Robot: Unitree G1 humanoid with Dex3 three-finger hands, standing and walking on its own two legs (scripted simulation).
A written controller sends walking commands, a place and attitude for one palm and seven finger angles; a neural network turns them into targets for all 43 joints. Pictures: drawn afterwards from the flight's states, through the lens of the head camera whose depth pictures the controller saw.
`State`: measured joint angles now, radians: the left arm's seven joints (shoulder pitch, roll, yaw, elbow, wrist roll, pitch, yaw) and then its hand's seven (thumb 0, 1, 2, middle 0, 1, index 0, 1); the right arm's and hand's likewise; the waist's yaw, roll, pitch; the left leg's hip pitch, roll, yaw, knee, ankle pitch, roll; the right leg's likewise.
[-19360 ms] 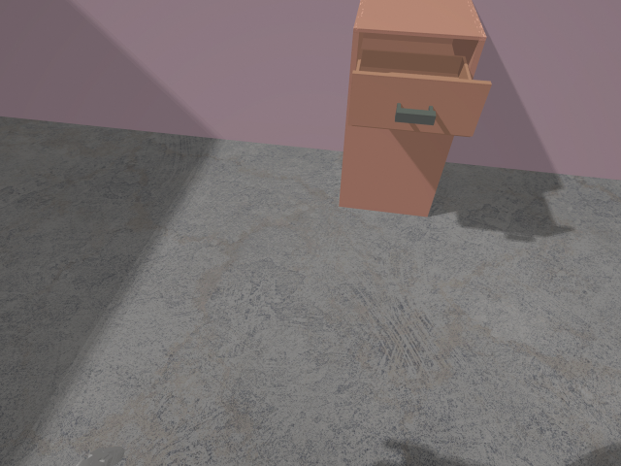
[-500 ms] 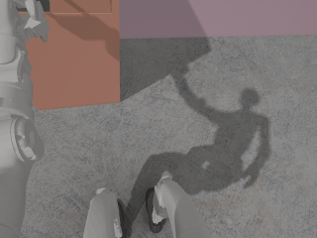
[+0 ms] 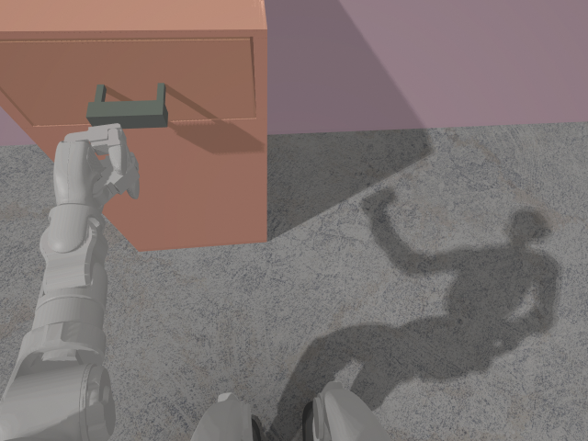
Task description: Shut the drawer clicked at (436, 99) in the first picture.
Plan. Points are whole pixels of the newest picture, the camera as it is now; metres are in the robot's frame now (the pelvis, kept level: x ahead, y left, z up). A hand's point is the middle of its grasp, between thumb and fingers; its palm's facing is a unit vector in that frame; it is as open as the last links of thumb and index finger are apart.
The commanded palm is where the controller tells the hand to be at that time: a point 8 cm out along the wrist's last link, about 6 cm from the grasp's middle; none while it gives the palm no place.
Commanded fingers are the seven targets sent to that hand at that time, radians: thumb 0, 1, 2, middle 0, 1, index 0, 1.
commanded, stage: draw the hand back to the body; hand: left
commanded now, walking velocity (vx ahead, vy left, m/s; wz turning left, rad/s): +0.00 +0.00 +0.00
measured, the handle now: (130, 102) +0.60 +0.22 +0.01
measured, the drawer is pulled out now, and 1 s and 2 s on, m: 0.00 0.00 0.00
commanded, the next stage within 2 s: step back with the hand held close in 1.16 s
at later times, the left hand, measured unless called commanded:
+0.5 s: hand (31, 273) +0.30 +0.22 +0.14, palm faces +0.23 -0.94 -0.25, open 3.3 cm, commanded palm +0.25 +0.26 +0.16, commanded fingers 0.00 0.90 0.90 -1.40 -1.60 -1.40 -1.60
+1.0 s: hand out of the picture +0.18 +0.24 +0.23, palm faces +0.43 -0.81 -0.40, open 3.3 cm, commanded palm +0.13 +0.27 +0.25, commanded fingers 0.00 0.90 0.90 -1.40 -1.60 -1.40 -1.60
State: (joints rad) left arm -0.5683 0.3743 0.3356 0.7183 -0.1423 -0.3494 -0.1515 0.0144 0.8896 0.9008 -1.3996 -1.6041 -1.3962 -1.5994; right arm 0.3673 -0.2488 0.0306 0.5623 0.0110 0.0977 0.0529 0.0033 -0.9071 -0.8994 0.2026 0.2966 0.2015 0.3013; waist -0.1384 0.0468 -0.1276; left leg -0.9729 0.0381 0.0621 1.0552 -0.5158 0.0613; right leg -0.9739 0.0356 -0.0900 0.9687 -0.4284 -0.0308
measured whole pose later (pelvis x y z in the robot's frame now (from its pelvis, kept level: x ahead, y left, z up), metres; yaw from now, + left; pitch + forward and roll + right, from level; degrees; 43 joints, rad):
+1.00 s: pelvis +0.01 -0.01 +0.08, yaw +3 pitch -4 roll -1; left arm 0.53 0.34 0.28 -0.44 -0.08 -0.09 0.10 0.02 0.89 0.90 -1.41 -1.60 -1.40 -1.60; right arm 0.22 -0.25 0.02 0.60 0.01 -0.08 -0.05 0.01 -0.90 -0.90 0.20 0.30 0.20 0.30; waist 0.06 0.09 -0.01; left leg -0.08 -0.01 0.05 0.43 -0.28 0.04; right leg -0.09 0.03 -0.08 0.39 -0.23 -0.04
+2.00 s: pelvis -0.06 +0.01 +0.06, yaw +2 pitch +1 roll -1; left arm 0.60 0.36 0.37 -0.56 -0.01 -0.24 0.14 0.01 0.89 0.90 -1.41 -1.60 -1.41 -1.60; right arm 0.20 -0.21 0.00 0.54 0.00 -0.07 -0.06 0.01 -0.90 -0.90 0.20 0.30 0.20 0.30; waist 0.01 0.02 0.03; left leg -0.36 -0.03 0.08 0.59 -0.25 0.09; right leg -0.37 -0.01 -0.06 0.54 -0.18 0.00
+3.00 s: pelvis -0.21 -0.04 +0.07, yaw -1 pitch +4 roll -3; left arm 0.58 0.45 0.40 -0.65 -0.05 -0.32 0.09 0.02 0.89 0.90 -1.41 -1.60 -1.41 -1.60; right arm 0.10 -0.14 0.01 0.62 -0.03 -0.11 -0.03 0.01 -0.90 -0.90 0.21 0.30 0.21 0.30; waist 0.00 0.00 0.05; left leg -0.55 0.09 0.04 0.51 -0.12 -0.01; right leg -0.18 0.05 -0.01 0.43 -0.34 0.00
